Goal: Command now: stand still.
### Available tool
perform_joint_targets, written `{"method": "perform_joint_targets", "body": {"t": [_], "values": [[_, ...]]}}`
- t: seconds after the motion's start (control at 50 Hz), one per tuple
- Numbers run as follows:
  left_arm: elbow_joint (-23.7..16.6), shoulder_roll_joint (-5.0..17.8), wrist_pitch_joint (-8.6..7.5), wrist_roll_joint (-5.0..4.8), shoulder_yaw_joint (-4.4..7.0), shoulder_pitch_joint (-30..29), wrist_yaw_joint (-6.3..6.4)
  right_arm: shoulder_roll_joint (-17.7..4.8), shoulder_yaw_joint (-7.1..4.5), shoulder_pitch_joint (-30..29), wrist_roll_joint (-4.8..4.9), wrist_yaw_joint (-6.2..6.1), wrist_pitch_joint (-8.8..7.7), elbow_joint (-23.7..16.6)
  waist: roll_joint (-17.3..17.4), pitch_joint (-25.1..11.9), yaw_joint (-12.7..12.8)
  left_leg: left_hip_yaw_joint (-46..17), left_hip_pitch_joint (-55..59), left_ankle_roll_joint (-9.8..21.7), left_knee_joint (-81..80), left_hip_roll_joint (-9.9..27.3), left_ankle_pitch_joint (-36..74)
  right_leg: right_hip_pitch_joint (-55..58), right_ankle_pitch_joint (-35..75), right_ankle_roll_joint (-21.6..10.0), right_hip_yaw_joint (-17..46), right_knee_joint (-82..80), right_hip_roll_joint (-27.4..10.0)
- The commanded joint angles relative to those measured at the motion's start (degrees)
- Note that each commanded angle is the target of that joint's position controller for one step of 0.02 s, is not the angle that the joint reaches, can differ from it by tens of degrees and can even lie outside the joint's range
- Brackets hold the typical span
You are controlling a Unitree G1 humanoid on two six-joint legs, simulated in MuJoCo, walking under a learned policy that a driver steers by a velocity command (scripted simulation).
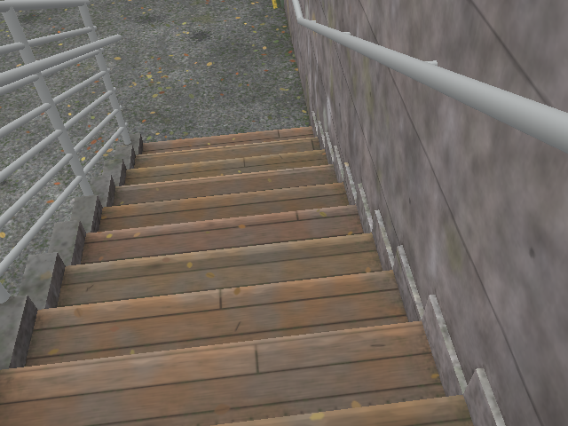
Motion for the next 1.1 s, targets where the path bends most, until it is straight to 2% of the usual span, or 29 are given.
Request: {"method": "perform_joint_targets", "body": {"t": [0.02, 0.08, 0.14, 0.16, 0.18, 0.2, 0.22, 0.26, 0.34, 0.38, 0.42, 0.48, 0.5, 0.52, 0.6, 0.68, 0.72, 0.76, 0.8, 0.84, 0.86, 0.92, 0.98, 1.0, 1.02, 1.04, 1.06, 1.08, 1.1], "values": [[-1.11, 8.92, -1.47, 0.99, 1.11, 4.81, 1.78, -1.91, -0.75, -3.30, 0.09, 0.57, -0.14, -4.31, -12.03, 7.41, 1.60, -6.78, -9.31, 1.38, 1.92, -1.86, -10.69, 4.31, 54.77, -9.97, 35.72, -36.68, -16.15], [-0.78, 7.82, -1.72, -0.24, 1.27, 1.09, 0.70, 0.24, 0.09, -0.71, 0.91, 0.37, 0.72, -1.87, -10.13, 5.12, -1.41, -1.13, 6.78, 0.41, -4.26, -1.17, 4.52, -3.24, 47.97, -7.46, 21.75, -31.24, -11.47], [0.77, 5.31, -2.00, -1.14, 0.29, 3.29, -0.81, 0.91, 0.58, 4.04, -0.07, -0.29, 2.47, 1.25, -4.12, 5.43, -1.99, 2.60, 21.27, -0.22, -16.79, 1.07, 18.43, -6.21, 35.88, -4.59, 13.33, -28.06, -7.97], [1.74, 4.81, -2.31, -1.42, 0.20, 4.76, -0.99, 0.08, 0.62, 7.21, -0.84, -0.36, 2.13, 2.31, -3.70, 4.97, -2.51, 2.55, 25.01, -0.24, -17.28, 2.77, 23.88, -6.84, 33.98, -4.01, 11.45, -25.28, -6.53], [1.61, 4.03, -2.66, -1.85, 0.03, 4.52, -1.35, -1.61, 0.54, 10.35, -1.53, 0.00, 1.44, 2.82, -3.93, 3.30, -3.11, 1.98, 28.38, 0.20, -14.56, 6.02, 38.26, -8.06, 28.84, -3.50, 9.39, -20.09, -3.79], [0.91, 2.05, -3.55, -2.87, -0.38, 4.75, -1.44, -4.61, 0.19, 13.53, -2.35, 0.26, 0.47, 3.92, -0.03, -0.29, -2.94, 1.33, 35.82, 1.34, -7.34, 10.08, 60.90, -12.23, 21.39, -2.31, 6.66, -14.51, -1.73], [0.58, 1.17, -4.16, -3.78, -0.74, 6.75, -1.41, -5.26, 0.33, 13.20, -2.27, 0.37, -0.10, 4.50, 4.27, -3.78, -1.51, 1.41, 37.66, 3.49, -2.89, 13.17, 70.66, -11.80, 12.30, -1.44, 4.55, -12.37, -1.49], [1.34, 2.47, -4.00, -2.89, -0.80, 10.01, -1.16, -5.35, 0.16, 10.07, -1.56, 0.53, -0.34, 3.93, 5.49, -3.01, 0.06, 1.92, 30.81, 5.09, -2.62, 12.21, 65.18, -8.79, 14.96, -1.95, 4.74, -14.21, -2.51], [0.41, 4.02, -1.97, -1.93, -0.69, 7.63, -1.33, -3.15, 0.65, 7.43, -1.90, 0.52, -0.02, 2.14, -1.42, -0.81, 0.74, 3.46, 19.55, 3.48, -5.75, 8.75, 44.65, -3.67, 25.89, -3.83, 10.54, -21.99, -4.80], [0.14, 3.36, -1.51, -1.62, -0.92, 6.37, -0.97, -2.19, 0.70, 8.84, -1.60, 0.54, 0.19, 2.39, -1.44, 0.16, -0.17, 3.12, 19.23, 2.64, -6.89, 8.14, 38.49, -4.53, 23.78, -4.39, 12.12, -23.65, -5.88], [0.00, 3.56, -1.81, -1.74, -0.73, 5.99, -0.87, -1.75, 0.80, 8.90, -2.02, 0.42, 0.21, 2.27, -0.52, 0.66, -0.19, 2.50, 20.05, 2.63, -6.48, 7.82, 38.38, -5.41, 21.59, -4.07, 12.11, -25.12, -6.48], [-0.29, 3.45, -1.70, -1.90, -0.70, 4.61, -0.74, -0.35, 1.07, 10.98, -1.54, 0.62, 0.75, 2.98, -2.44, 2.92, -1.18, 2.64, 20.38, 1.55, -7.16, 7.54, 33.26, -9.28, 17.56, -4.42, 13.18, -25.76, -5.96], [-0.42, 3.36, -1.92, -1.67, -0.74, 4.31, -0.84, -1.15, 1.02, 10.19, -1.87, 0.57, 0.81, 2.71, -1.41, 3.21, -0.98, 2.32, 20.57, 1.66, -6.93, 7.40, 33.49, -9.29, 16.64, -4.12, 12.38, -26.29, -6.19], [-1.15, 2.91, -1.64, -1.84, -0.85, 3.51, -0.87, -0.24, 1.19, 11.30, -1.35, 0.72, 1.08, 3.22, -1.26, 3.69, -1.14, 2.38, 20.38, 1.11, -7.58, 7.85, 32.89, -10.25, 15.99, -4.37, 12.48, -24.87, -5.50], [-1.82, 2.87, -1.65, -1.85, -0.63, 3.78, -1.03, -1.09, 1.20, 12.73, -1.69, 0.71, 1.13, 3.57, -0.47, 3.78, -0.72, 2.52, 19.66, 0.64, -7.35, 8.24, 32.29, -10.39, 15.71, -4.52, 10.92, -22.05, -4.80], [-2.84, 3.03, -1.64, -1.55, -0.63, 2.70, -1.04, -1.78, 0.81, 12.59, -1.14, 0.77, 1.37, 3.26, 0.31, 3.61, -0.18, 2.90, 18.28, 0.87, -8.14, 8.80, 27.49, -11.44, 15.44, -5.28, 11.82, -20.76, -4.75], [-2.85, 3.47, -1.30, -1.42, -0.35, 2.57, -1.10, -1.11, 0.79, 12.24, -0.87, 1.05, 1.65, 3.03, 0.35, 4.37, -0.77, 3.25, 15.57, 0.86, -8.62, 7.52, 18.80, -11.24, 13.42, -5.46, 11.75, -21.49, -5.02], [-3.09, 4.38, -0.37, -0.30, 0.11, 3.64, -1.39, -1.07, 0.86, 13.11, -1.07, 1.61, 1.62, 2.75, -1.65, 5.22, -0.13, 3.70, 11.50, 0.55, -8.45, 5.05, -2.81, -11.54, 2.32, -6.79, 13.02, -25.03, -4.92], [-2.55, 8.62, 0.44, 0.93, 1.77, 7.22, -1.79, -2.75, 0.32, 8.11, -0.39, 1.79, 1.71, -0.45, -6.25, 9.93, 3.07, 4.98, 0.40, 1.20, -3.25, 1.07, -18.72, -10.19, -13.33, -9.70, 20.78, -35.80, -6.34], [-1.19, 12.22, 0.18, 1.23, 3.39, 11.03, -0.70, -1.12, 0.28, 1.21, -0.33, 2.37, 1.13, -4.13, -9.98, 14.13, 6.05, 2.03, -7.40, 2.21, 9.05, -1.35, -15.64, -10.52, -29.96, -15.45, 38.96, -49.33, -12.79], [-1.20, 11.83, -0.58, 0.81, 3.74, 9.53, 0.10, -0.84, 0.28, -1.13, -0.23, 2.25, 0.52, -5.62, -8.15, 16.14, 5.56, -2.57, -10.95, 3.40, 12.32, 0.53, -11.82, -9.83, -27.47, -16.26, 42.84, -48.53, -15.04], [0.60, 10.11, -3.68, 1.99, 4.46, 7.72, -0.44, -0.61, 0.69, 0.66, -1.09, 0.71, -0.65, -5.35, -7.36, 13.66, 2.59, -3.71, -9.62, 3.22, 11.25, 1.68, -6.60, -3.78, -4.47, -13.71, 35.11, -38.84, -15.61], [0.17, 9.32, -1.68, 2.76, 4.78, 2.06, -0.82, -0.39, 0.19, 16.57, -0.25, 0.78, -0.48, 1.16, -5.83, 5.55, -5.96, 6.37, 17.29, 1.52, 2.42, -2.82, -2.85, -11.92, 2.78, -8.29, 16.29, -24.13, -10.01], [0.37, 8.42, -1.23, 2.91, 4.72, 2.74, -1.31, -0.77, -0.11, 20.49, -0.32, 1.02, -0.44, 2.65, -1.85, 3.52, -7.36, 6.33, 21.89, 1.14, -0.30, -3.26, -6.35, -12.04, 5.82, -6.74, 11.14, -14.20, -6.53], [-0.98, 5.13, -1.61, 2.68, 4.55, 0.91, -2.05, -1.94, -0.49, 26.44, -0.83, 1.17, -0.77, 4.13, 5.75, 3.05, -10.33, -3.59, 25.40, 3.16, -1.05, 2.57, -7.40, -18.77, 9.97, -4.10, 4.45, 8.95, -0.53], [-1.91, 3.19, -1.76, 2.48, 3.95, -0.83, -2.87, -3.54, 0.16, 27.06, -0.34, 1.56, -1.17, 3.83, 9.52, 4.98, -9.52, -12.99, 23.92, 2.85, 0.59, 8.00, -5.03, -27.57, 8.64, -3.81, 0.39, 27.74, 1.76], [-4.96, 4.43, -2.88, 1.61, 4.38, 1.86, -4.15, -7.93, -0.07, 21.26, -0.76, 1.84, -2.20, 0.68, 7.01, 2.62, -3.09, -24.77, 27.29, 5.67, -1.64, 11.84, -10.05, -34.81, 13.17, -3.41, 0.91, 27.54, 0.57], [-5.98, 4.38, -3.05, 2.07, 4.30, 1.11, -4.32, -12.01, -1.55, 21.19, -0.99, 1.47, -3.07, 1.24, 11.10, 0.99, -3.18, -38.93, 26.18, 9.94, -10.10, 18.18, -35.39, -38.84, 15.99, -2.00, 4.25, 25.25, -1.06], [-5.97, 6.61, -3.22, 3.75, 4.62, -3.25, -3.57, -8.42, -0.58, 17.37, -0.65, 0.92, -3.97, 0.47, 3.32, 6.93, -3.09, -33.35, 22.61, 9.53, -9.57, 16.99, -34.23, -40.84, 26.44, -0.24, 7.32, 21.57, -4.18]]}}
Keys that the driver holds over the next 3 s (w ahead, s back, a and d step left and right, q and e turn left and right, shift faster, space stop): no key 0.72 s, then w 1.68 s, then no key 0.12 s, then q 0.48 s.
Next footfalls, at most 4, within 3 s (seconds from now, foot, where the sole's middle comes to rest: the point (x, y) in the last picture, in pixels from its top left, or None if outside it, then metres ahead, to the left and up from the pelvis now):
1.04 left None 0.09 0.13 -0.78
1.64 right None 0.48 -0.09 -0.93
2.20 left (273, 369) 0.82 0.11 -1.08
2.70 right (325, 315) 1.10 -0.07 -1.23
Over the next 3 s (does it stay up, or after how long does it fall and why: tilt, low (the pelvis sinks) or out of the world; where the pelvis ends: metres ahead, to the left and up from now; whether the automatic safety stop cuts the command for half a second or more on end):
stays up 0.98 0.03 -0.46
